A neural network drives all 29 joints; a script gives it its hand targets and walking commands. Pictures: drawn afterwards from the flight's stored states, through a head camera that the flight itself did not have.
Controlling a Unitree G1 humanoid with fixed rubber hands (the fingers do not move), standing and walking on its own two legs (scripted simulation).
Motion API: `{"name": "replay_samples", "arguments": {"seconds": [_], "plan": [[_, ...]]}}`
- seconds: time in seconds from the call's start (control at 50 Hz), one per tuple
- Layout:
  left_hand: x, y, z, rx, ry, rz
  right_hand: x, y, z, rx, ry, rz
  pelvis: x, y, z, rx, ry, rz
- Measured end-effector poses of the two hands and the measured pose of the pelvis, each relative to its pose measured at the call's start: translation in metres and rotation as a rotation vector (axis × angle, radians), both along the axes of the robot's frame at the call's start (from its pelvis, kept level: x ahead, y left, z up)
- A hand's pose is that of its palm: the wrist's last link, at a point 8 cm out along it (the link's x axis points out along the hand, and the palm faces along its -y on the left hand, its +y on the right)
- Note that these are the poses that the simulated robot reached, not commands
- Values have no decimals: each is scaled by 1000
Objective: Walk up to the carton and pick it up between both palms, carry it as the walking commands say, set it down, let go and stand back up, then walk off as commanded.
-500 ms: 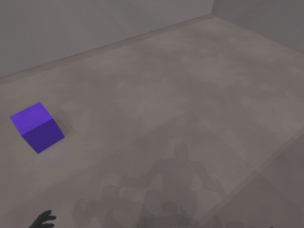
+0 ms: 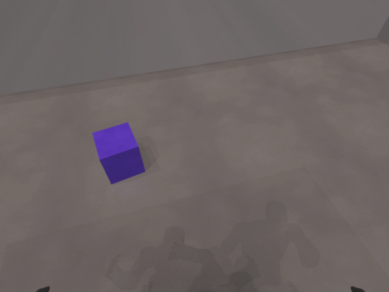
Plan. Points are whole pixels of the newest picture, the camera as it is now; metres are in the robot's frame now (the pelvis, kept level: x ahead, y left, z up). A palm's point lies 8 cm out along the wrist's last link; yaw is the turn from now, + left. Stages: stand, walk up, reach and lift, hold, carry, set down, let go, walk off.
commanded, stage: walk up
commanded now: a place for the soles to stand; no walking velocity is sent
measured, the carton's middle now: (119, 153) +1.01 +0.48 -0.64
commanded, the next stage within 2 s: none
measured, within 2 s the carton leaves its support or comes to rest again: neither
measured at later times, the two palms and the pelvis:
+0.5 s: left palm out of the picture +0.15 +0.43 -0.08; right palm (268, 181) +0.41 -0.19 -0.06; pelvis +0.18 +0.08 -0.01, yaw +16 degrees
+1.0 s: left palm out of the picture +0.24 +0.50 -0.06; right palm (226, 134) +0.60 -0.10 -0.07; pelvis +0.35 +0.15 -0.01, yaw +23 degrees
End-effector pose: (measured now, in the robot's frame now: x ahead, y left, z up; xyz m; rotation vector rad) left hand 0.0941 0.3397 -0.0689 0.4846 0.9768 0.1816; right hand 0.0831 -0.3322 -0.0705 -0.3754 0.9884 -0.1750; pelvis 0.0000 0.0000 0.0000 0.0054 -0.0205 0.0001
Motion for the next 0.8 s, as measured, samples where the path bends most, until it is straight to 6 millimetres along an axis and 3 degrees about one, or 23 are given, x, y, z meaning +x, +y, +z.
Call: {"name": "replay_samples", "arguments": {"seconds": [0.1, 0.24, 0.36, 0.4, 0.44, 0.52, 0.66, 0.72, 0.8], "plan": [[-22, 18, 15, 68, -9, 129, 71, 15, -15, 19, 7, 100, 37, 2, -2, -20, 4, 66], [-35, 48, 37, 106, 31, 267, 188, 59, -3, 44, -25, 265, 87, 22, 9, -30, 8, 161], [-24, 77, 17, 75, 93, 330, 294, 122, 6, 37, -116, 388, 132, 56, -2, -23, 15, 222], [-12, 88, 4, 58, 100, 341, 318, 135, 6, 7, -151, 404, 146, 70, -11, -13, 9, 238], [10, 91, -4, 34, 83, 342, 326, 141, 6, -5, -154, 380, 159, 78, -12, -7, 5, 255], [65, 92, -8, -16, 19, 312, 325, 141, 8, -29, -97, 343, 188, 87, -5, 2, 11, 283], [141, 92, -5, -27, -25, 259, 334, 122, -2, -47, -29, 305, 241, 91, -7, 0, 10, 315], [158, 101, -2, 22, -61, 273, 355, 123, -17, -49, -10, 314, 265, 91, -17, -11, 7, 334], [156, 113, 13, 50, -66, 358, 395, 149, -23, -29, 10, 374, 290, 102, -10, -28, -4, 367]]}}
